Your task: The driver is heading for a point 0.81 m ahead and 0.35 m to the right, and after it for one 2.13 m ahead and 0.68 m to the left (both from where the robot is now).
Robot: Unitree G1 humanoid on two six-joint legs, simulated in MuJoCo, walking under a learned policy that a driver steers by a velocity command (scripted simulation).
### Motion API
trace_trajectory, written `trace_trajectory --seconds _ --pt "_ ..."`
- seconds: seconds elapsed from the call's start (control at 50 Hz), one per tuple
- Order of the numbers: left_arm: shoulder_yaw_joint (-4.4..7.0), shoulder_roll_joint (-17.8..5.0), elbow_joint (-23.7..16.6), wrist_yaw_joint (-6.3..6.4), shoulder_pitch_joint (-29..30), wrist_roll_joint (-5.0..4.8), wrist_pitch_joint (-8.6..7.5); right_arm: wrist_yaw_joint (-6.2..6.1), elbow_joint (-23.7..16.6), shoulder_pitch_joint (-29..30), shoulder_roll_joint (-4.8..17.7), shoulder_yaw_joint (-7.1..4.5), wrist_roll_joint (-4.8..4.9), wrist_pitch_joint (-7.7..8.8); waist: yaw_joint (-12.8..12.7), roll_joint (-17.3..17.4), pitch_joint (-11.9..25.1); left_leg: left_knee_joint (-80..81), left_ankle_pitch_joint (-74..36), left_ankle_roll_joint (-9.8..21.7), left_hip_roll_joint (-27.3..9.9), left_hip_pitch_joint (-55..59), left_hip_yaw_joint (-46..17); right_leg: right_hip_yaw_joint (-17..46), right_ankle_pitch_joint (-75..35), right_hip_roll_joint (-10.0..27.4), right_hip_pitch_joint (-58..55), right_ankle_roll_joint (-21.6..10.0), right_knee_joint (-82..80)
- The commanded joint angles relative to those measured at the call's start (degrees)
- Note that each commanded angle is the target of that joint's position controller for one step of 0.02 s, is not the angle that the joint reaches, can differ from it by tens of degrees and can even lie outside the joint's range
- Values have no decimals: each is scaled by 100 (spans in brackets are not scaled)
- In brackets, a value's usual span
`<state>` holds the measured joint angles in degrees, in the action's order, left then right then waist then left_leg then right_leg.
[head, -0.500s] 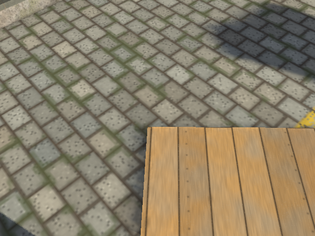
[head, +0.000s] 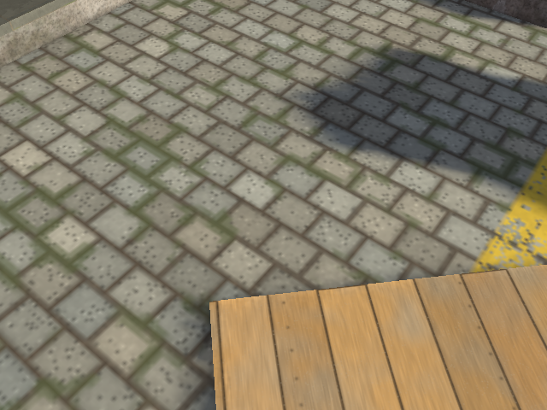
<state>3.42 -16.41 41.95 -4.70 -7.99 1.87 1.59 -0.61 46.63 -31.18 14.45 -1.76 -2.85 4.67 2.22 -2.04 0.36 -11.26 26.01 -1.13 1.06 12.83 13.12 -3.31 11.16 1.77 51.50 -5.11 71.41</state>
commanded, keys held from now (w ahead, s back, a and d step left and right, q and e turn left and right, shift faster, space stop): w+e+shift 0.76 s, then q+shift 0.24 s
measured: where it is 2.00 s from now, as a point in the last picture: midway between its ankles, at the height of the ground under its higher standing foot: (434, 216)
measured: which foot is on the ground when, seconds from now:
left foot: down 0.00-0.12, up 0.14-0.56, down 0.58-0.96, up 0.98-1.00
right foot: up 0.00-0.08, down 0.10-0.58, up 0.60-0.94, down 0.96-1.00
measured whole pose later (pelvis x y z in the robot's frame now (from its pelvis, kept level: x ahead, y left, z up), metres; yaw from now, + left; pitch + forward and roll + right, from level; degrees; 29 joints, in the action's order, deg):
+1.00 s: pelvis +0.82 -0.32 +0.03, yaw -46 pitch +1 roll +2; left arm -0.3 -14.7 36.2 -3.2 3.4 2.7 -5.9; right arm -0.3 52.0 -29.1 18.5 -2.5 2.7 4.7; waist 5.5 -0.6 -4.2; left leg -42.8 22.7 -4.9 -0.7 3.1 1.8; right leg 0.3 -18.2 -1.7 28.4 -12.7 27.8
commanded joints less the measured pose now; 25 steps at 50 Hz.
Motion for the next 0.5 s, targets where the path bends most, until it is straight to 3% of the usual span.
trace_trajectory --seconds 0.02,0.04,0.06,0.08,0.1,0.12,0.14,0.16,0.18,0.2,0.22,0.24,0.28,0.32,0.36,0.4,0.44,0.48,0.5 --pt "-179 -55 -856 -14 1172 -38 -87 -72 -169 428 526 -42 16 71 -214 448 -1193 307 -5217 266 -1254 -837 307 -766 155 -26 62 -393 -1073" --pt "-223 -64 -917 -28 1223 -79 -66 -119 -143 365 716 -59 44 67 -187 548 -973 141 -7475 308 -1296 -1140 406 -1325 251 -385 -979 -489 -1490" --pt "-233 -62 -951 -27 974 -106 -32 -202 -30 231 1043 -129 35 51 -421 827 -679 -414 -9290 349 -1589 -1117 370 -1413 558 -602 -1717 -624 -1508" --pt "-157 -238 -748 -3 51 -152 -21 -242 -55 495 1350 -209 -11 -10 -969 1068 -140 -1478 -10101 354 -1735 -980 343 -1194 822 -741 -2507 -777 -1559" --pt "30 -598 -337 58 -1402 -251 -60 -193 -226 819 1619 -303 3 -106 -1544 1265 709 -3095 -10619 522 -1825 -1184 187 -986 1559 -1120 -3819 -981 -1445" --pt "265 -1102 -59 133 -2199 -162 -111 -110 -463 931 1561 -304 146 -83 -1876 755 1179 -5198 -9159 408 -1459 -2706 93 35 1981 -1115 -5614 -1364 -2256" --pt "576 -1855 -104 249 -1816 -253 23 62 -866 1333 967 -183 264 63 -1470 -1522 1454 -8265 -2049 -63 282 -4983 -119 3578 3407 448 -6707 -2196 -4402" --pt "516 -1717 -363 287 -1344 -192 31 164 -1227 1773 961 -100 81 243 -1184 -490 1748 -8633 -1289 112 249 -5592 -1711 5342 3858 883 -6629 -2164 -5343" --pt "489 -1608 -293 369 -1369 -157 -4 219 -1337 2046 886 -71 59 318 -1070 228 1099 -8444 -1178 161 6 -5779 -1940 5400 3688 995 -5999 -1966 -5661" --pt "430 -1345 -40 443 -1570 -72 -79 199 -1320 1927 722 -3 89 346 -697 781 226 -7771 -1084 214 -254 -5766 -1936 5145 2980 965 -5104 -1711 -5821" --pt "361 -1081 10 506 -1403 -25 -190 152 -1397 1942 596 50 23 284 -375 944 -195 -7204 -961 176 -483 -5546 -1990 4505 2233 741 -4314 -1565 -5738" --pt "298 -941 -46 539 -1078 54 -279 118 -1327 1767 495 107 -60 136 -66 802 -410 -7021 -765 104 -576 -5227 -1951 3797 1726 407 -3618 -1518 -5618" --pt "216 -809 -130 496 -902 -74 -456 73 -1331 1652 510 134 -150 -153 135 614 -459 -6387 -485 -45 -766 -5060 -1813 2925 1346 -7 -3026 -1517 -5798" --pt "186 -831 -154 454 -996 -133 -573 104 -1603 2260 531 185 -166 -247 0 508 -635 -5546 -830 -165 -845 -5061 -1454 2525 1051 -266 -2596 -1514 -6175" --pt "205 -854 -135 437 -1275 -121 -609 165 -1876 3015 487 243 -83 -226 -316 426 -793 -4482 -1742 -271 -805 -4998 -1322 2456 403 -380 -2608 -1360 -6365" --pt "257 -953 -83 422 -1484 -171 -600 232 -1957 3436 388 301 -27 -199 -596 212 -646 -3498 -2540 -259 -584 -4706 -1234 2418 -680 -405 -3091 -1142 -6296" --pt "321 -1132 40 428 -1782 -221 -596 248 -2022 3744 476 293 2 -164 -826 70 -434 -2849 -2932 -166 -333 -4705 -1163 2542 -1978 -252 -3946 -1032 -6116" --pt "352 -1225 92 456 -1784 -228 -592 244 -2033 3802 563 273 42 -105 -841 -41 -219 -2389 -3056 -55 -138 -4298 -1166 2532 -2995 -149 -4465 -866 -5794" --pt "360 -1274 33 482 -1512 -235 -605 218 -1908 3406 656 223 44 -70 -584 -110 19 -2189 -3034 38 -33 -3575 -1275 2416 -3844 -188 -4486 -684 -5350"
Velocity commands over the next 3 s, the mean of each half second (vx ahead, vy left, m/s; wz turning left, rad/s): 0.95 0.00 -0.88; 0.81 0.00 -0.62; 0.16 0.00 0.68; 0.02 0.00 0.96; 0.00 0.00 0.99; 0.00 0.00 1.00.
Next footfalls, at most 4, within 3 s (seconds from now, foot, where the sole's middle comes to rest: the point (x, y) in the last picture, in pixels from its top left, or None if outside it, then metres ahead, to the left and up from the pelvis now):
0.10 right None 0.28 -0.06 -0.71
0.58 left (292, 306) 0.74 -0.06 -0.71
0.96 right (444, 262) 0.88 -0.50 -0.73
1.32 left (398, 189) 1.18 -0.43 -0.75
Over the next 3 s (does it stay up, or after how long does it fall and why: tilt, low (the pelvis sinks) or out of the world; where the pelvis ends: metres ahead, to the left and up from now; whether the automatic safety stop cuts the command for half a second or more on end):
stays up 1.06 -0.47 0.01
